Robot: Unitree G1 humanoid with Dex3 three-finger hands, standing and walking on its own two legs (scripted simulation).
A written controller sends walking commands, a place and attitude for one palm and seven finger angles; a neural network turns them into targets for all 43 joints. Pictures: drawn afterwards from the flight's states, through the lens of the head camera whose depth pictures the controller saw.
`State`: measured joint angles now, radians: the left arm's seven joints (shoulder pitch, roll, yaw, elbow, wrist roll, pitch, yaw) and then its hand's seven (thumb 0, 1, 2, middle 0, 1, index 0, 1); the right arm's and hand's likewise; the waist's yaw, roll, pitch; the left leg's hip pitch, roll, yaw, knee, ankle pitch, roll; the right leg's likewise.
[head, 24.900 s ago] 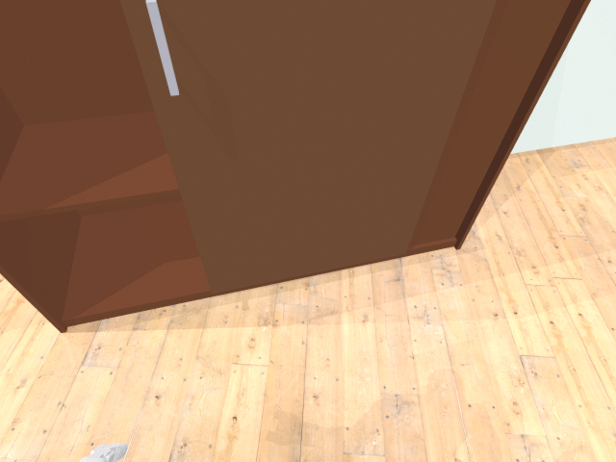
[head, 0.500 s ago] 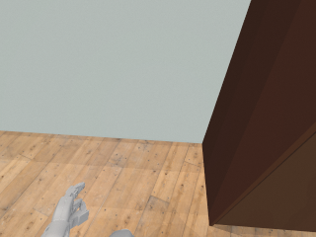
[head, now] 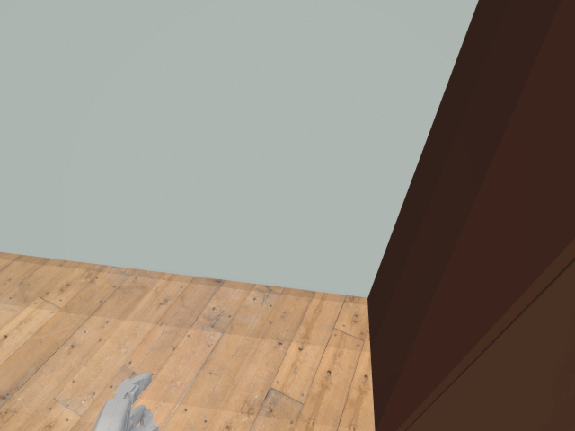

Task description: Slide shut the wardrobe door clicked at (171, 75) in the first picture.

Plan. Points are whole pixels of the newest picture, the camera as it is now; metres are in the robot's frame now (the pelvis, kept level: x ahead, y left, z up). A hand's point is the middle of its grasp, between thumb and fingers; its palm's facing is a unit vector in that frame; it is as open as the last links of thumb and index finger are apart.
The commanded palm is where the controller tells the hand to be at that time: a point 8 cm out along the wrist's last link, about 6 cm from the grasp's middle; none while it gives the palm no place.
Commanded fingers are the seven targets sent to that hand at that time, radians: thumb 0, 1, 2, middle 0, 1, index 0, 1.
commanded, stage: stop walking and hold the door there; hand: right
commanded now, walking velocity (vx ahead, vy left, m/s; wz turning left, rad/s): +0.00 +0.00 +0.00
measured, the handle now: out of the picture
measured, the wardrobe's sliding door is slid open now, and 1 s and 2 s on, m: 0.00 0.00 0.00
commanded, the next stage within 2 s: loosen the grip on the handle in 1.46 s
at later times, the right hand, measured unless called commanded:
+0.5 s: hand out of the picture +0.22 -0.34 +0.15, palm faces +0.54 +0.80 -0.26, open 5.8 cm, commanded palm +0.17 -0.35 +0.15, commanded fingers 0.00 -0.90 -0.90 0.45 1.40 0.45 1.40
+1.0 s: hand out of the picture +0.21 -0.34 +0.16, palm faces +0.29 +0.95 -0.09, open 5.6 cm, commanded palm +0.18 -0.36 +0.15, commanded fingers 0.00 -0.90 -0.90 0.45 1.40 0.45 1.40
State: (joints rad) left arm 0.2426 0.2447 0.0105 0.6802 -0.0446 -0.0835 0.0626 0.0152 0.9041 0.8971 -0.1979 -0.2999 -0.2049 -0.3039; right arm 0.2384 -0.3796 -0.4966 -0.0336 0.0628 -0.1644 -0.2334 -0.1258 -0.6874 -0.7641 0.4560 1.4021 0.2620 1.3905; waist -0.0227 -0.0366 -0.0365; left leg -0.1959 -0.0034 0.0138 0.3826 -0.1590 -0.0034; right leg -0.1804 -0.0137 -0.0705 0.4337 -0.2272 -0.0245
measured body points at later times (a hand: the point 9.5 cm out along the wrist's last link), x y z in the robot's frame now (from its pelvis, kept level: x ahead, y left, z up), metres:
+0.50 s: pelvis -0.04 -0.07 -0.01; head -0.03 -0.05 +0.44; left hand +0.13 +0.17 -0.10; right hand +0.18 -0.38 +0.17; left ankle -0.05 +0.08 -0.71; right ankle +0.01 -0.10 -0.74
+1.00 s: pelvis -0.07 -0.17 -0.02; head -0.04 -0.16 +0.43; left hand +0.11 +0.03 -0.12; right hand +0.19 -0.39 +0.16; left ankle -0.05 -0.04 -0.74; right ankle -0.04 -0.31 -0.74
